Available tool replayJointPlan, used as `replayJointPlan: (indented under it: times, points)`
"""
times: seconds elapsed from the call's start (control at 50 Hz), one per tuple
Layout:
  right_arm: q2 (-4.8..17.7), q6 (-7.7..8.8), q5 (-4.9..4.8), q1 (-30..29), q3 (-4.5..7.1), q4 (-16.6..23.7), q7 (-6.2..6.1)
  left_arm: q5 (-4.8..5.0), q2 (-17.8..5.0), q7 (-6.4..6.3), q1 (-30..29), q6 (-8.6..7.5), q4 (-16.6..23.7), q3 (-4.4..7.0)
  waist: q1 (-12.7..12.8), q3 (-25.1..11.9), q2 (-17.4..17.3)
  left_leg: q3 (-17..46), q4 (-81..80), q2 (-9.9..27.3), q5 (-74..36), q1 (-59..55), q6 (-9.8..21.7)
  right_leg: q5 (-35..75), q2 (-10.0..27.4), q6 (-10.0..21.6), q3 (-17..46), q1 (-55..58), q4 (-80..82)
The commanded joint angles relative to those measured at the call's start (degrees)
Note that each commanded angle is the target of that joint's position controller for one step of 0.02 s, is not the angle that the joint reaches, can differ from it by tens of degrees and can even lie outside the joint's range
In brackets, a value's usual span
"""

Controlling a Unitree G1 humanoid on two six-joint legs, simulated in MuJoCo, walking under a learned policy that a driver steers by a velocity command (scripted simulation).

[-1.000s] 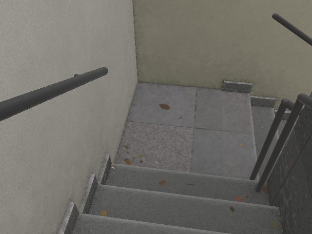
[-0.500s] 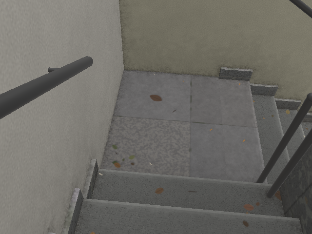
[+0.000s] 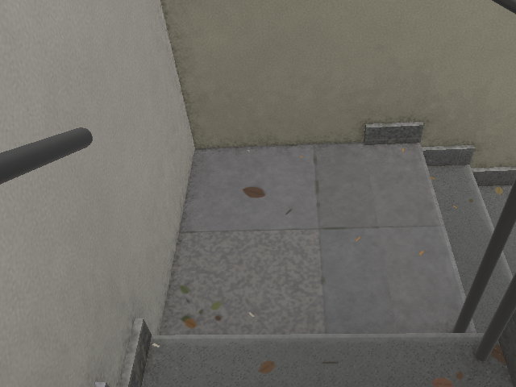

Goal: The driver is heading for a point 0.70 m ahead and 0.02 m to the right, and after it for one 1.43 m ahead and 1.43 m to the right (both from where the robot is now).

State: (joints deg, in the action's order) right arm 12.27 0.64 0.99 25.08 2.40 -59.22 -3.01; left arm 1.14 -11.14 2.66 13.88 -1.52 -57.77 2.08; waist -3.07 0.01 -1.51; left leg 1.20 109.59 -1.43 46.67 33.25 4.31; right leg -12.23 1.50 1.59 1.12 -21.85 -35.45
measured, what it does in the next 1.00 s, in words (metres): goes down: left foot, then right foot 0.17 m lower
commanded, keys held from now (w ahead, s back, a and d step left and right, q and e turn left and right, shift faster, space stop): w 1.00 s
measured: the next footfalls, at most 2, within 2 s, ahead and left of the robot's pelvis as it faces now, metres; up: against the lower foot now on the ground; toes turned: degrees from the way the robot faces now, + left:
left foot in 0.54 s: +0.23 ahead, +0.17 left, +0.00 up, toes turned +2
right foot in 0.94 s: +0.48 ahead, +0.02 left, -0.18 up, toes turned -2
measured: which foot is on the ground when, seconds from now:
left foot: up 0.00-0.52, down 0.54-0.94, up 0.96-1.00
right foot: down 0.00-0.52, up 0.54-0.92, down 0.94-1.00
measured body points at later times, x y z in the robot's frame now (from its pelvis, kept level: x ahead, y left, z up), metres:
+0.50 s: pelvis +0.16 +0.03 -0.01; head +0.13 +0.04 +0.44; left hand +0.07 +0.27 -0.16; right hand +0.31 -0.20 -0.12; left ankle +0.22 +0.16 -0.69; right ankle +0.07 -0.10 -0.73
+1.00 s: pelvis +0.42 +0.06 -0.16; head +0.45 +0.07 +0.29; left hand +0.56 +0.27 -0.30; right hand +0.30 -0.18 -0.30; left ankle +0.25 +0.18 -0.66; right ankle +0.44 +0.02 -0.90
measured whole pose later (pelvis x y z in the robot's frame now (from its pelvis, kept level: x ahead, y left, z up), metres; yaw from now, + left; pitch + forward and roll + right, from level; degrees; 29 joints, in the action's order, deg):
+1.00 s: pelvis +0.42 +0.06 -0.16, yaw +0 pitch +1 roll +2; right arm 10.5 2.3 0.0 29.4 3.3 -61.5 -2.7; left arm -2.2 -8.9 0.7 6.2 -3.5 -51.9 0.3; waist -4.4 2.6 2.7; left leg -1.5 99.7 -3.1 43.0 25.2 7.5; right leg -11.6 -4.3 6.7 -2.3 -13.9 -22.8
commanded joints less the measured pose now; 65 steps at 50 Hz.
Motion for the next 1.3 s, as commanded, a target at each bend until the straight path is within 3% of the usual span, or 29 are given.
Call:
replayJointPlan:
  times: [0.02,0.08,0.2,0.36,0.44,0.5,0.54,0.56,0.58,0.6,0.62,0.68,0.7,0.76,0.84,0.88,0.92,0.94,0.96,0.98,1.0,1.02,1.04,1.06,1.08,1.14,1.18,1.22,1.3]
  points:
    - [2.61,-0.69,2.16,-8.21,0.05,7.92,0.42,-0.43,-10.92,-2.15,16.44,1.58,-2.02,1.53,8.18,3.39,17.73,-1.85,7.60,1.26,-14.40,38.42,0.62,-32.78,18.08,8.46,31.79,18.91,21.17]
    - [0.13,-1.69,1.10,-7.57,-0.76,8.37,1.66,-3.92,-5.51,-3.39,8.83,-0.31,-0.77,-0.97,0.44,8.63,7.96,1.09,-4.27,1.64,-30.88,29.07,-3.27,-24.35,11.44,9.93,21.42,-3.00,17.60]
    - [0.29,-2.11,2.63,-15.28,-2.05,13.90,2.90,-0.93,-8.50,-3.88,12.11,-2.94,-0.67,-1.04,-0.07,3.90,4.33,1.95,-25.80,-0.46,-47.24,21.68,-6.40,-24.36,9.48,9.32,19.61,-6.79,20.10]
    - [1.18,-0.75,2.31,-24.42,-0.71,15.41,2.94,-2.87,-6.05,-3.96,26.21,-1.81,-1.30,-0.14,8.45,6.80,6.10,3.37,-38.03,5.03,-44.50,31.40,-4.84,-18.25,12.62,15.79,23.32,18.98,14.84]
    - [3.62,-0.44,1.00,-21.45,0.37,13.56,4.92,-3.44,-9.90,-3.57,19.67,-1.79,2.95,1.48,6.35,5.90,7.89,-1.40,-49.05,5.00,-38.91,7.97,-5.92,-6.31,11.86,15.16,16.60,6.07,13.26]
    - [1.13,-0.87,0.64,-7.41,0.55,8.84,4.49,-3.43,-10.95,-3.00,12.35,-1.72,4.45,1.92,-0.01,6.14,8.93,-10.17,-55.95,-0.32,-29.57,-19.98,-4.30,5.33,8.45,10.56,7.82,-9.90,4.21]
    - [7.13,-0.27,0.68,14.93,3.20,2.03,2.26,-3.50,-11.94,-2.37,9.67,-3.51,3.79,2.92,-12.25,3.09,-3.63,-2.97,-71.05,0.90,-24.34,-37.84,-2.79,15.24,0.23,4.62,1.04,-18.57,-33.53]
    - [9.94,1.79,0.10,21.16,2.71,0.50,1.93,-5.24,-1.38,-2.09,12.79,-4.51,4.59,0.78,-7.66,4.27,-18.61,21.19,-74.73,16.16,-34.31,-38.97,0.43,-23.26,-8.27,2.84,8.72,-32.36,-54.72]
    - [10.51,2.30,-2.91,19.96,1.90,-1.00,3.06,-4.08,-1.12,-2.20,16.79,-4.78,6.02,0.81,-2.92,4.83,-9.10,34.19,-82.42,20.70,-47.77,-37.47,3.52,-21.09,-9.92,3.17,13.79,-38.07,-50.34]
    - [14.63,2.69,-1.77,15.82,3.41,-1.13,1.89,-3.81,-2.96,-1.89,12.45,-3.91,6.94,1.23,-0.66,5.22,-6.01,41.53,-85.19,25.13,-33.11,-31.64,9.21,-20.43,-8.29,1.37,11.84,-38.78,-49.93]
    - [13.93,3.25,-1.06,10.17,3.48,0.34,1.19,-4.54,-5.09,-2.54,6.67,-2.97,6.71,1.40,0.63,7.97,1.56,36.49,-82.60,23.90,-29.05,-24.35,10.24,-16.46,-5.54,1.19,11.04,-37.70,-47.17]
    - [7.56,4.12,0.46,2.14,1.73,2.12,1.05,-4.99,-3.05,-3.38,7.33,0.15,3.77,0.96,5.44,3.85,-4.01,18.60,-73.97,15.68,-35.74,-8.35,6.48,2.59,-4.37,1.09,5.67,-21.72,-41.20]
    - [4.30,4.88,-0.50,0.09,1.25,1.00,0.53,-4.73,-4.80,-2.72,1.90,-0.14,4.84,1.38,6.44,5.33,1.14,11.72,-71.09,9.76,-26.02,-3.59,2.54,17.90,-3.70,1.28,7.74,-19.63,-31.42]
    - [5.42,5.65,-3.53,3.03,1.11,-0.94,0.18,-5.92,-1.83,-1.52,-4.00,0.11,6.18,-0.82,6.12,3.00,-3.60,9.06,-71.08,7.43,-20.70,-0.20,3.80,37.13,-5.16,0.50,-1.50,-10.44,-20.40]
    - [3.08,3.65,-2.04,4.73,0.53,-1.38,-0.61,-3.06,-0.24,-1.91,-12.04,0.44,9.18,-2.35,1.75,7.54,-6.49,2.46,-65.61,4.34,-19.96,3.80,2.80,41.18,-5.48,-0.75,-5.98,6.47,-0.88]
    - [4.04,2.82,-0.32,7.86,1.00,-2.54,-0.41,-3.55,-1.04,-2.40,-13.23,-0.50,10.16,-2.69,-0.97,8.61,-6.72,3.54,-58.61,5.34,-27.80,-4.91,4.23,34.92,-4.45,0.08,-5.81,6.88,7.82]
    - [4.20,1.39,1.69,10.64,1.39,-3.14,-1.33,-3.88,-4.20,-2.75,-1.98,-0.83,5.49,-0.82,1.59,8.11,-3.49,4.50,-41.44,5.15,-44.91,-14.44,6.43,22.44,-1.73,2.67,-2.28,9.16,21.77]
    - [6.01,1.80,0.40,8.30,1.97,-3.02,0.15,-4.01,-5.94,-3.17,13.10,-0.79,1.18,0.67,8.71,0.85,-0.90,1.14,-25.97,3.67,-55.28,-8.24,6.34,28.67,-2.79,3.20,-6.34,27.17,18.78]
    - [2.94,2.00,0.03,8.32,2.26,-1.67,1.33,-3.90,-9.58,-2.69,19.01,-1.05,-0.94,1.87,9.52,0.23,11.20,-0.22,0.11,-4.74,-14.72,7.87,4.90,45.17,7.55,9.40,8.48,38.57,22.21]
    - [2.35,1.89,-2.35,12.98,2.03,0.45,0.43,-3.62,-11.64,-2.18,19.01,-1.61,0.02,1.70,4.48,-9.34,10.77,2.53,7.89,-1.10,-0.16,23.27,4.86,68.03,16.51,8.53,11.25,55.49,-4.28]
    - [3.30,2.37,-2.39,14.09,2.05,0.03,-0.17,-1.93,-10.05,-1.43,17.64,-1.59,0.71,1.57,4.56,-10.96,10.62,4.22,6.78,0.55,-4.08,29.89,6.33,63.37,18.93,11.30,11.74,55.34,-3.10]
    - [6.30,2.10,-0.47,12.60,2.61,0.86,-0.69,-1.33,-11.02,-2.16,16.31,-2.04,0.42,2.93,5.39,-10.57,10.78,5.94,2.70,3.48,-9.11,34.17,4.69,24.01,22.79,20.37,21.29,49.06,2.46]
    - [8.40,2.41,0.66,7.47,4.01,-1.05,-0.61,-2.93,-3.65,-2.30,11.30,-3.20,2.01,0.38,4.29,-6.05,-0.83,10.59,-10.59,4.77,-20.13,32.39,2.10,7.48,19.72,18.35,20.14,37.97,5.68]
    - [7.69,2.16,1.25,2.19,4.43,-0.91,-0.11,-2.77,-1.58,-2.24,9.33,-4.25,1.80,-0.95,3.54,0.84,2.00,8.95,-17.66,5.26,-23.97,28.34,0.28,9.71,17.00,17.39,20.16,23.85,5.45]
    - [5.76,1.68,1.13,-2.82,4.18,0.36,0.79,-2.49,-1.32,-2.69,5.93,-4.80,2.09,-1.68,0.69,7.04,-1.01,7.12,-37.04,6.45,-34.50,18.15,-2.98,14.63,12.96,14.70,14.16,7.73,10.30]
    - [1.27,-0.75,2.47,-1.61,2.78,-1.36,0.98,-2.76,-7.95,-2.54,9.58,-4.86,-0.28,0.28,-0.22,1.52,7.15,0.52,-40.81,5.93,-43.67,4.14,-4.43,28.83,9.45,14.37,13.90,2.19,8.82]
    - [4.59,0.30,0.06,-14.47,3.19,3.28,1.45,-0.48,-4.78,-3.01,10.32,-5.90,-1.25,0.26,1.99,5.10,6.46,2.83,-58.39,6.79,-58.85,7.88,-3.42,17.31,2.61,11.36,10.54,5.57,6.03]
    - [4.04,1.92,1.51,-20.13,2.44,5.10,2.41,-0.79,-4.46,-3.17,11.16,-6.83,-0.92,0.07,3.99,5.58,1.44,-0.36,-72.49,4.49,-74.31,-1.20,-2.88,7.95,-0.11,11.10,9.79,0.25,3.22]
    - [2.85,1.67,0.10,-22.30,0.69,5.07,3.57,-1.91,-4.78,-3.15,14.42,-5.30,-1.98,0.01,7.45,7.65,5.84,-1.09,-76.10,2.56,-70.38,-7.68,-4.35,8.48,0.22,10.83,13.67,0.11,-4.50]
Keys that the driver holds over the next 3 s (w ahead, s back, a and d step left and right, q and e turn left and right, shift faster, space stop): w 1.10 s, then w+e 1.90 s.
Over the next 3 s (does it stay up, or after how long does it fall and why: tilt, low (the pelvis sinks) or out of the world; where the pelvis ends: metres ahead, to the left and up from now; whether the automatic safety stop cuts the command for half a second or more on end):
stays up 1.35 -0.30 -0.52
